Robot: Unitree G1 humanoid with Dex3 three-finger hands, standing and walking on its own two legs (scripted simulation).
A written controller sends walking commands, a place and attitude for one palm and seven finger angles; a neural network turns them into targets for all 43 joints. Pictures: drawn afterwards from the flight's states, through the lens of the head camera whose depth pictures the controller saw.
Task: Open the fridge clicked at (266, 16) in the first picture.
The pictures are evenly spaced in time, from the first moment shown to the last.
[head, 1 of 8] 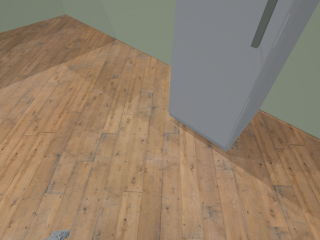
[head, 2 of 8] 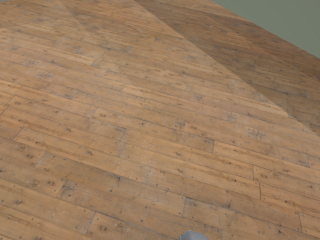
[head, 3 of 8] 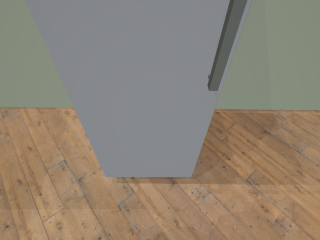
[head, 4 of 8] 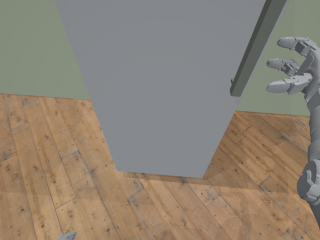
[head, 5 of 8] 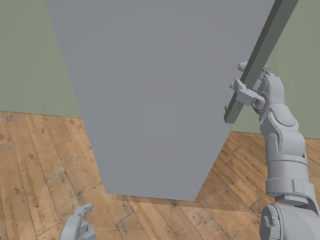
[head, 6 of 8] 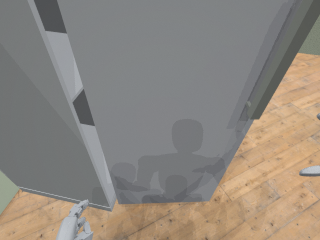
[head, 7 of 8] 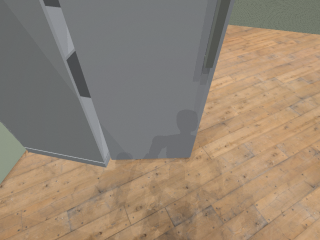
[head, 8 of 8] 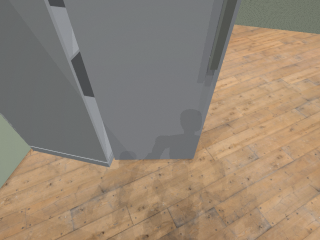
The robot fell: no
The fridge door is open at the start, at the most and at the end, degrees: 0 86 76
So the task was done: yes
